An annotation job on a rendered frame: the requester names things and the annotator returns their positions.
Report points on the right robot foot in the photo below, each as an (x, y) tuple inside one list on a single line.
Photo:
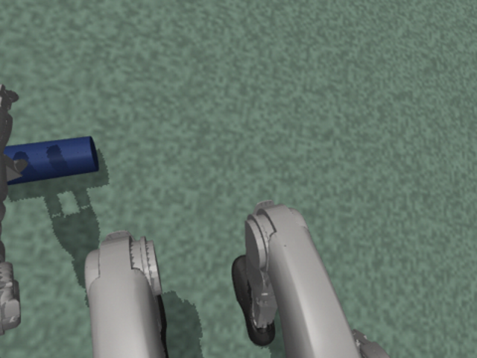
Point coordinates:
[(259, 336)]

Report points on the right robot hand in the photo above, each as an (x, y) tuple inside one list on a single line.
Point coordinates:
[(366, 348)]

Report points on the bottle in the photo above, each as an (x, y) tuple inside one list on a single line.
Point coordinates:
[(54, 159)]

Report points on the left robot hand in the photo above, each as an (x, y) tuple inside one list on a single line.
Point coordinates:
[(13, 167)]

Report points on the left robot arm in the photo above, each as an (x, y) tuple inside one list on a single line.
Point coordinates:
[(10, 313)]

